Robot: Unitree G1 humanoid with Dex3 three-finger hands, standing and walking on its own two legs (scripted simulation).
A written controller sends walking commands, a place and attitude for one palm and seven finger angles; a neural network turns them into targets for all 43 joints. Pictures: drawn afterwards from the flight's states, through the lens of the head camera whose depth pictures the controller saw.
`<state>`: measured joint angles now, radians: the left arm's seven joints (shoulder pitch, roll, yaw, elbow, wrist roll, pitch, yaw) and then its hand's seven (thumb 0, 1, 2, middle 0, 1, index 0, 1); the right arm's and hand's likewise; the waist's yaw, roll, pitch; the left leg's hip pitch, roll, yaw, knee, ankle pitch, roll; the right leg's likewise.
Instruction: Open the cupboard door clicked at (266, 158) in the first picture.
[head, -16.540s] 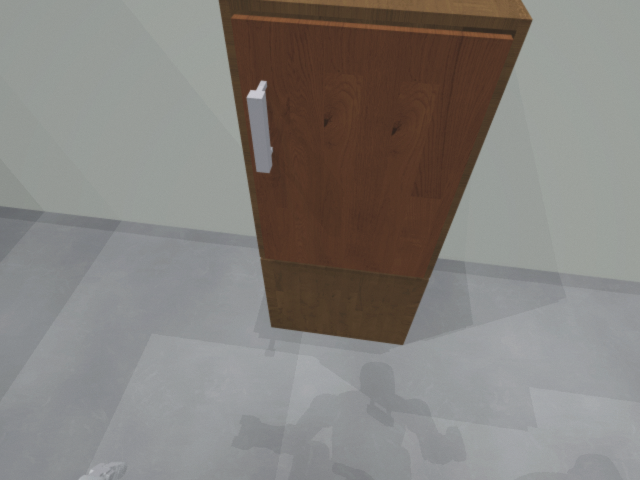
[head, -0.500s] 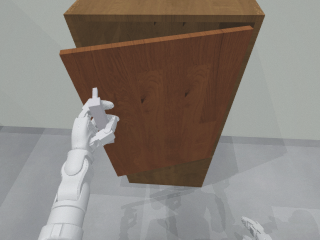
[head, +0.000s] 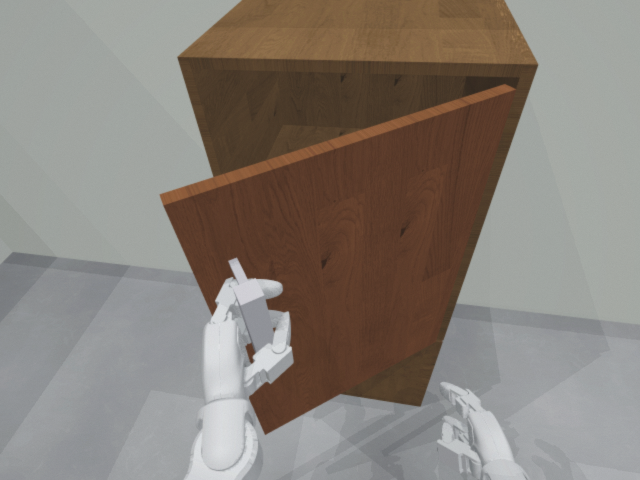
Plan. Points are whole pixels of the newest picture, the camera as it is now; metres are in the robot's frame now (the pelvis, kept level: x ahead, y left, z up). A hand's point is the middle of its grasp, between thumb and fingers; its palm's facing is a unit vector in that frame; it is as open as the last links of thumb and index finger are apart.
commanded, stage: pull the door open along its arc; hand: left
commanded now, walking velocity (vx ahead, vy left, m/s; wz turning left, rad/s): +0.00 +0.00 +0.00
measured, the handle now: (253, 317) +0.28 +0.10 +0.10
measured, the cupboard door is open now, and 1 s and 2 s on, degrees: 38 33 37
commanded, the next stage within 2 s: open thumb and fingers to let go in 0.04 s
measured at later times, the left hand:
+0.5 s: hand (268, 345) +0.24 +0.07 +0.11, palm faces +0.27 -0.96 +0.01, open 9.4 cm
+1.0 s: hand (266, 337) +0.25 +0.08 +0.11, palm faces +0.21 -0.98 -0.02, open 15.3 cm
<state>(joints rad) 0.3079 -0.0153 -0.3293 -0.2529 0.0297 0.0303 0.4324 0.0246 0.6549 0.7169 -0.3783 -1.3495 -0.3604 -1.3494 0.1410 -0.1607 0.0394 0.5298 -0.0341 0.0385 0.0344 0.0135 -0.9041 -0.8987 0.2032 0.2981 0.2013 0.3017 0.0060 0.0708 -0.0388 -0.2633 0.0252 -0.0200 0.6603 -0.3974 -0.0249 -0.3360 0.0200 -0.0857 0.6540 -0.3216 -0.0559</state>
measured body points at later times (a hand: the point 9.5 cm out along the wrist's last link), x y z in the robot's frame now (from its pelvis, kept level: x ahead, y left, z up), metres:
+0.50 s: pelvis -0.01 +0.00 +0.00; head -0.02 -0.03 +0.45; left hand +0.22 +0.12 +0.11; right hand +0.18 -0.21 -0.08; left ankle -0.03 +0.14 -0.72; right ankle +0.02 -0.08 -0.72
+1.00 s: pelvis -0.02 +0.02 +0.00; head -0.02 +0.00 +0.45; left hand +0.23 +0.13 +0.11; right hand +0.18 -0.16 -0.09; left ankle -0.03 +0.14 -0.72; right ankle +0.02 -0.08 -0.72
